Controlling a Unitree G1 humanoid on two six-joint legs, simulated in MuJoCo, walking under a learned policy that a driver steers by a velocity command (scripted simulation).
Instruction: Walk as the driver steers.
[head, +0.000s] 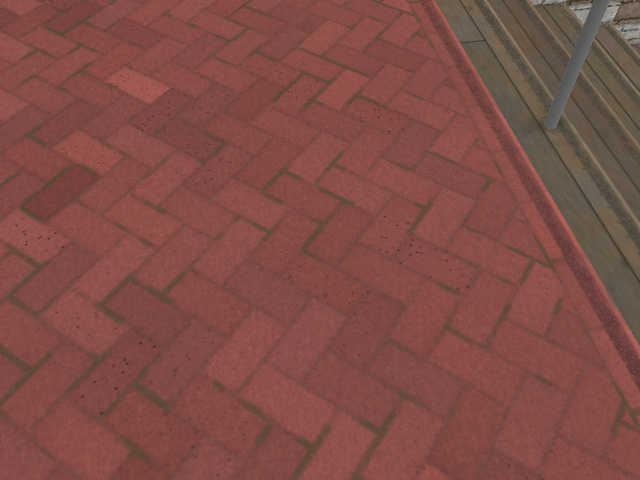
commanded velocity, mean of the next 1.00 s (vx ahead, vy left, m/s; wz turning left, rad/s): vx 0.32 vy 0.00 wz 0.34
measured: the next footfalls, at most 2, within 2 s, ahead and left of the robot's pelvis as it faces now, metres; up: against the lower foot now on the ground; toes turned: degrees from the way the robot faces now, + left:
right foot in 0.08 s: +0.20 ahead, -0.09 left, +0.00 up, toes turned -4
left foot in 0.60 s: +0.48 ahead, +0.07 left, +0.00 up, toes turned +16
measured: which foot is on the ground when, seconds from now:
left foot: down 0.00-0.10, up 0.12-0.58, down 0.60-1.00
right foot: up 0.00-0.06, down 0.08-0.62, up 0.64-1.00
